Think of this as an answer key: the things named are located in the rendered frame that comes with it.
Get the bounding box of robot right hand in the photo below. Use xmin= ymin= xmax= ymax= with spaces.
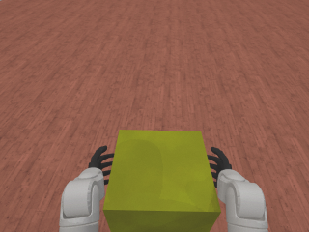
xmin=207 ymin=147 xmax=232 ymax=188

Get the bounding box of robot left forearm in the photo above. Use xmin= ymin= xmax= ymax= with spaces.
xmin=59 ymin=167 xmax=105 ymax=232

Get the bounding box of robot left hand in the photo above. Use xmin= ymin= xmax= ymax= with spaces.
xmin=88 ymin=145 xmax=115 ymax=185

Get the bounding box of robot right forearm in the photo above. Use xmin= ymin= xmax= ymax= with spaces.
xmin=217 ymin=169 xmax=268 ymax=232

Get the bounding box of carton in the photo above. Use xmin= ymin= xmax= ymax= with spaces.
xmin=103 ymin=130 xmax=221 ymax=232

